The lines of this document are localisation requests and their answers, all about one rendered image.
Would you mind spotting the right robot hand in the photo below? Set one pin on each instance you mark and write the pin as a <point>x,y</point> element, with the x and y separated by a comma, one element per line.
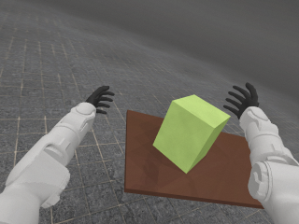
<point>251,99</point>

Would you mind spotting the robot right upper arm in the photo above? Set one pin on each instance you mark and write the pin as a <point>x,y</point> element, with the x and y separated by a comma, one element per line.
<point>276,186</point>

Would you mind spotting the right robot forearm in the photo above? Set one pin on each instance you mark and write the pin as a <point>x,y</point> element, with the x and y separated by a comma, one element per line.
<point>262,136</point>

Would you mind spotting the robot left upper arm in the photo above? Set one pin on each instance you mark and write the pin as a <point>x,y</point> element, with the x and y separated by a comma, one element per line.
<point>39,186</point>

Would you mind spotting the left robot hand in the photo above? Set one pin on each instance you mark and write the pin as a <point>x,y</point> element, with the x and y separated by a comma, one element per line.
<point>96,97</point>

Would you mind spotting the table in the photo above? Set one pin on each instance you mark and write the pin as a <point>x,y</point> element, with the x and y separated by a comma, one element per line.
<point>222,176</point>

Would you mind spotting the carton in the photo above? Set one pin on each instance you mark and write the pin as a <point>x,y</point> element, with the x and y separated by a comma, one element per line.
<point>190,127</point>

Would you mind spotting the left robot forearm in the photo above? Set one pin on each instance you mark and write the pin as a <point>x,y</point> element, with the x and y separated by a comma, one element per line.
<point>61,142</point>

